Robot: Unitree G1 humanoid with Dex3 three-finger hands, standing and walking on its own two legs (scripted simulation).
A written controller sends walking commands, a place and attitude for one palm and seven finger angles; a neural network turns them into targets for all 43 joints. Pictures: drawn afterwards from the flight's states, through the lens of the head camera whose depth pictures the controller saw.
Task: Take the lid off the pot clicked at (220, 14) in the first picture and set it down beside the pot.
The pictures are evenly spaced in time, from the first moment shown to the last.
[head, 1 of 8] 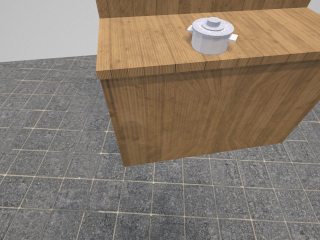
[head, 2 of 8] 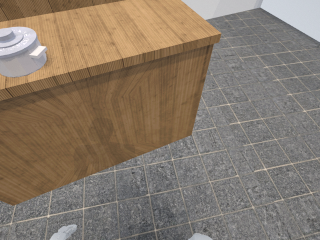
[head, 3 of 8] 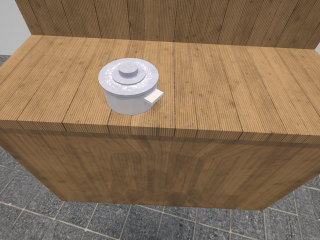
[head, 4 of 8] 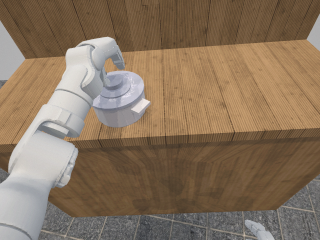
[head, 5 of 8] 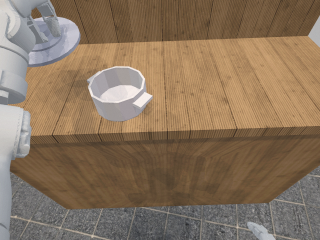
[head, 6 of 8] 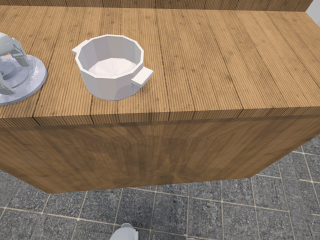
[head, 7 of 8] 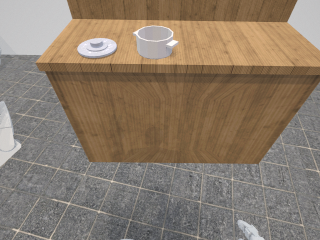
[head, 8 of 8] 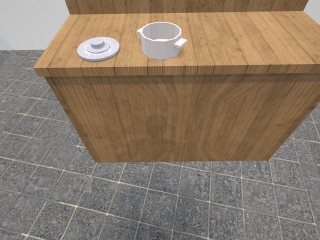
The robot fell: no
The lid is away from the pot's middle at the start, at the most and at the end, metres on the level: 0.00 0.25 0.25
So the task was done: yes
